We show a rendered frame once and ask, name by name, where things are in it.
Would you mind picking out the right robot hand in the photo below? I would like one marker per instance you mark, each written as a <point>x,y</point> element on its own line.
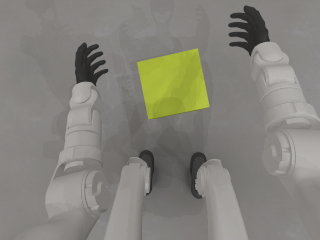
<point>257,32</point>

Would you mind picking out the right robot shin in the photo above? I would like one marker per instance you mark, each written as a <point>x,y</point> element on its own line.
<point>209,162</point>

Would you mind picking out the robot right foot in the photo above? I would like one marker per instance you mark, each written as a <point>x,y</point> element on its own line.
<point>197,160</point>

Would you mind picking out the left robot upper arm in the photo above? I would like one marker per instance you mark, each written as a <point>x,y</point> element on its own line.
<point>74,203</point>

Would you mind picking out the robot left forearm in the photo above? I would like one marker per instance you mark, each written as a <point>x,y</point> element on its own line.
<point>82,147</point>

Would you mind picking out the carton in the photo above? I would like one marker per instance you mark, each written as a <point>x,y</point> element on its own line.
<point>173,84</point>

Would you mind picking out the right robot upper arm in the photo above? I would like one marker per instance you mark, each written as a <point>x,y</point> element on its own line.
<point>293,155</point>

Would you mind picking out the left robot hand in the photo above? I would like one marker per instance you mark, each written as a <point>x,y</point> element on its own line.
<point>84,71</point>

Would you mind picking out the robot right forearm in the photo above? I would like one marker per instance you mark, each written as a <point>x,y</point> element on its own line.
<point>280,94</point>

